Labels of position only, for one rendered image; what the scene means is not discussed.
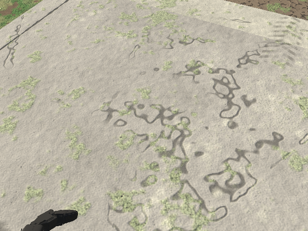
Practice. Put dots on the robot left hand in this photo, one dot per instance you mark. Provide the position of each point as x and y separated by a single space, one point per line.
50 219

